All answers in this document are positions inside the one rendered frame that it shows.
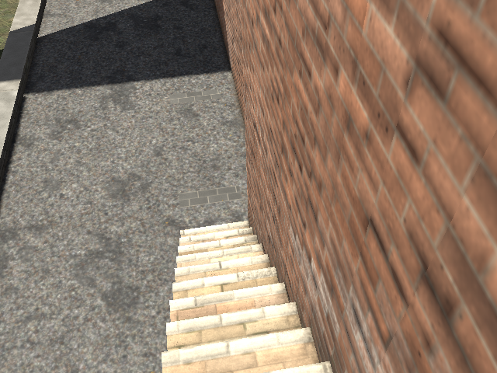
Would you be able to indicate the stairs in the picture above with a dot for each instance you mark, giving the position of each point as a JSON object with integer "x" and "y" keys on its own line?
{"x": 229, "y": 313}

